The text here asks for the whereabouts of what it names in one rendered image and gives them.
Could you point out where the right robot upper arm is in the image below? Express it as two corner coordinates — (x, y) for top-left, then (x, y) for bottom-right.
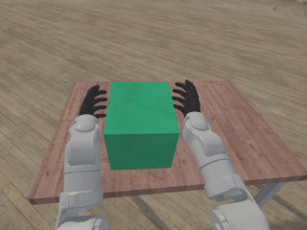
(211, 198), (270, 230)

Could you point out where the robot left hand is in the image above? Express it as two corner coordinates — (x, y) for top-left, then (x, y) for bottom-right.
(79, 84), (107, 119)

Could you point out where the left robot upper arm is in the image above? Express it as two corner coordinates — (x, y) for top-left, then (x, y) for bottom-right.
(57, 215), (109, 230)

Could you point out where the right robot forearm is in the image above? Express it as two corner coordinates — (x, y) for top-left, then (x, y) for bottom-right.
(181, 111), (271, 230)

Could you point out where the carton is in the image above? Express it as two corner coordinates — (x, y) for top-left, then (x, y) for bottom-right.
(104, 81), (179, 171)

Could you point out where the left robot forearm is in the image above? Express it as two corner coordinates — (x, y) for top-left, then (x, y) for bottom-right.
(55, 114), (104, 230)

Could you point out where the robot right hand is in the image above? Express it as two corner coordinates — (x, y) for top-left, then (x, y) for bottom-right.
(172, 80), (201, 118)

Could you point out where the table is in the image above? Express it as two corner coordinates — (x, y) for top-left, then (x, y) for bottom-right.
(28, 80), (307, 208)

